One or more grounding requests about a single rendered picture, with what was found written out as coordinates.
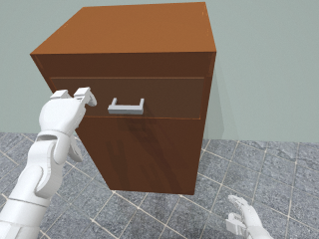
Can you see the cabinet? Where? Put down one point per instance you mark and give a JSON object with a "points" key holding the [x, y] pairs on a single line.
{"points": [[140, 154]]}

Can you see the left robot forearm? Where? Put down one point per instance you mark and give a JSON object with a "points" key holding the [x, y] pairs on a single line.
{"points": [[42, 177]]}

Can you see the robot left hand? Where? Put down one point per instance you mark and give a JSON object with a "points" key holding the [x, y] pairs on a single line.
{"points": [[64, 113]]}

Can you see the robot right hand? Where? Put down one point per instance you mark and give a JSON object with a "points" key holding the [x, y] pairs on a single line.
{"points": [[237, 224]]}

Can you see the right robot forearm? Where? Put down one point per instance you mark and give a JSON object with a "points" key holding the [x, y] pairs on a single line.
{"points": [[257, 232]]}

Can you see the handle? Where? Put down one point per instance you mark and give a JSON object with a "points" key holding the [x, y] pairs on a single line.
{"points": [[126, 110]]}

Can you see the drawer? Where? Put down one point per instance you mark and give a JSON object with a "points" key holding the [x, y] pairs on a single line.
{"points": [[164, 97]]}

